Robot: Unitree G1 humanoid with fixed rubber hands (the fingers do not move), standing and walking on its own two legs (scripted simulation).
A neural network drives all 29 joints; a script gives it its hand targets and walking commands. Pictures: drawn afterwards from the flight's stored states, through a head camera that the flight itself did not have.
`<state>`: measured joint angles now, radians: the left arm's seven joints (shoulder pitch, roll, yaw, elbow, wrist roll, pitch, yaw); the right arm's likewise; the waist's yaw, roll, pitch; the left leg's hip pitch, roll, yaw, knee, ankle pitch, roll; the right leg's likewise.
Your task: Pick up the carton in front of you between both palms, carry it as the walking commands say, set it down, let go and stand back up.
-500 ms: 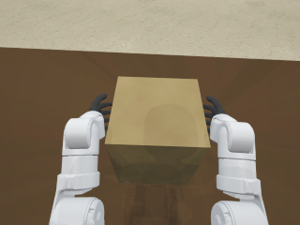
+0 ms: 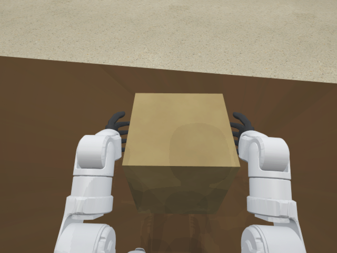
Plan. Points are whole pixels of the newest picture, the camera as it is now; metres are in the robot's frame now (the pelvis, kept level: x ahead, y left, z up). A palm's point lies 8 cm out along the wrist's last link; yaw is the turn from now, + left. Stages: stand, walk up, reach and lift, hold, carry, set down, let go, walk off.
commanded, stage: carry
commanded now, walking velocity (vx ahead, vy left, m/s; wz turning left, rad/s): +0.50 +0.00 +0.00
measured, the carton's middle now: (177, 156) +0.36 +0.02 +0.03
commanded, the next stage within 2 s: none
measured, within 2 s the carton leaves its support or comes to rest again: neither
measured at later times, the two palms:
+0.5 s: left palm (134, 77) +0.60 +0.17 +0.10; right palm (231, 85) +0.58 -0.12 +0.10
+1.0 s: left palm (149, 54) +0.83 +0.16 +0.05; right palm (223, 58) +0.84 -0.13 +0.04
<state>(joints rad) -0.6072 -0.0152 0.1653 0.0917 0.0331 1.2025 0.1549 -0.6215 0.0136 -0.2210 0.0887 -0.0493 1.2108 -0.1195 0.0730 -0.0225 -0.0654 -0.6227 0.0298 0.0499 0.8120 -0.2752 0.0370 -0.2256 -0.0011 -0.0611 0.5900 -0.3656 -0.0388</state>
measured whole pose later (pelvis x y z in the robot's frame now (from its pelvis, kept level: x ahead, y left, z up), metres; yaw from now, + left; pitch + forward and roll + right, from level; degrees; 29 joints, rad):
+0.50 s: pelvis +0.23 +0.05 -0.01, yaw +0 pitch +6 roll -1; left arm -0.57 -0.05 0.20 -0.06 0.07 1.19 0.12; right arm -0.58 0.04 -0.21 -0.01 -0.03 1.15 -0.12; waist -0.08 -0.01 -0.02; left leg -0.20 -0.04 0.09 0.46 -0.27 0.10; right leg -0.68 -0.04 -0.04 0.77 -0.12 -0.03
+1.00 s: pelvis +0.48 +0.00 -0.04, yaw +1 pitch +5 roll +1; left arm -0.56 -0.04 0.21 -0.04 0.04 1.14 0.12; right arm -0.57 0.05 -0.20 -0.04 -0.07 1.15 -0.13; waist 0.04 0.00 0.06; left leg -0.63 0.01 0.02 0.78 -0.18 0.03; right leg -0.32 0.05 -0.10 0.52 -0.20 -0.12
